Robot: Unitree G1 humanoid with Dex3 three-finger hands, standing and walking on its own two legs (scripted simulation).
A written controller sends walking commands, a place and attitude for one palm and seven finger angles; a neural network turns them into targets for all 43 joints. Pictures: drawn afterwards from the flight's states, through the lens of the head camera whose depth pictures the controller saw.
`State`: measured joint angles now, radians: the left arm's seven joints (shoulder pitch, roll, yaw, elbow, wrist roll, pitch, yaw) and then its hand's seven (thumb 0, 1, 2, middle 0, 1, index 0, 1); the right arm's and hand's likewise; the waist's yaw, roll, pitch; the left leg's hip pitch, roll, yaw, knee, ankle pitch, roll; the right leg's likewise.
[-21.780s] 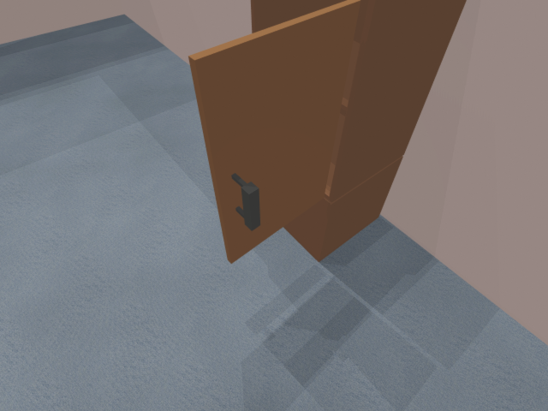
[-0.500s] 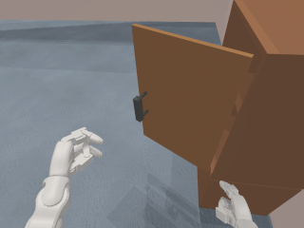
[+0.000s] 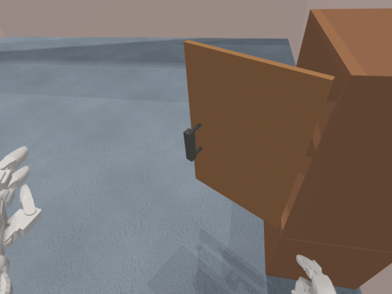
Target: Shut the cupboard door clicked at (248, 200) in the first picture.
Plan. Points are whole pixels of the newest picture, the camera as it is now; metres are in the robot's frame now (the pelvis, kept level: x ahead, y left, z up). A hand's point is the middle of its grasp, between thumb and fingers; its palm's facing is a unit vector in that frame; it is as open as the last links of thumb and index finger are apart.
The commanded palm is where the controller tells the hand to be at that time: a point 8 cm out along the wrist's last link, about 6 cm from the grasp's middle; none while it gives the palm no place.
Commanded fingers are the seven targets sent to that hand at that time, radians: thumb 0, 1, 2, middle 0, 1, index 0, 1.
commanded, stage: draw the hand back to the body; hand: left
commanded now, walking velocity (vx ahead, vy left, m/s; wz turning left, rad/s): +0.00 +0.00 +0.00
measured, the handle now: (194, 141) +0.62 +0.10 -0.08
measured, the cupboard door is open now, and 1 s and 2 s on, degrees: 60 60 60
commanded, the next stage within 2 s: step back with the hand held close in 0.24 s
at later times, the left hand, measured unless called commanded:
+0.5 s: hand (50, 209) +0.19 +0.26 +0.16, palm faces +0.45 -0.78 -0.43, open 7.4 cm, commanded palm +0.13 +0.29 +0.17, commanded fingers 0.00 0.90 0.90 -0.20 -0.30 -0.20 -0.30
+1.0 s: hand (26, 233) +0.15 +0.28 +0.15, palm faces +0.41 -0.77 -0.48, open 7.4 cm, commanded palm +0.10 +0.31 +0.17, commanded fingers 0.00 0.90 0.90 -0.20 -0.30 -0.20 -0.30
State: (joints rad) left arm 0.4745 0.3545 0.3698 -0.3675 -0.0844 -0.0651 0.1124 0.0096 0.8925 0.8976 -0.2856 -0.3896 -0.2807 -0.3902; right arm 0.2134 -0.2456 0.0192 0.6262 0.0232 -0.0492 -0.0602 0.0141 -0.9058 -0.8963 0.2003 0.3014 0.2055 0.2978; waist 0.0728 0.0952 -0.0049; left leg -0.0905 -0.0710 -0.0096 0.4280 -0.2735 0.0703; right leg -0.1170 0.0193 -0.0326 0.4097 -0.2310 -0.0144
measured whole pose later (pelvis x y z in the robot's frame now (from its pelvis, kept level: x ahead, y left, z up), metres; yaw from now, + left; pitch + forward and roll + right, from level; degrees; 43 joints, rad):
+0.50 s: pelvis -0.01 -0.01 +0.00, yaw +0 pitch -1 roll -2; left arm 0.49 0.35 0.39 -0.36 -0.08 -0.15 0.11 0.01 0.89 0.90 -0.21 -0.30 -0.21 -0.31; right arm 0.20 -0.25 0.01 0.61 0.02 -0.04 -0.06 0.01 -0.90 -0.90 0.20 0.30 0.21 0.30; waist 0.03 0.10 -0.02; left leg -0.19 -0.04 -0.01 0.49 -0.29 0.06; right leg -0.19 0.05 -0.04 0.41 -0.21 -0.03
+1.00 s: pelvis -0.05 +0.02 -0.02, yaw -1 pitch +1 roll -1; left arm 0.54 0.42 0.44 -0.46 -0.05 -0.18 0.13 0.01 0.89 0.90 -0.21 -0.30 -0.21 -0.31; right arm 0.20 -0.24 0.00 0.53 0.02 0.04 -0.09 0.01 -0.90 -0.90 0.20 0.30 0.21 0.30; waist 0.01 0.02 -0.02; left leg -0.36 -0.08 0.03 0.62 -0.28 0.10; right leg -0.39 0.01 -0.01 0.59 -0.22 0.01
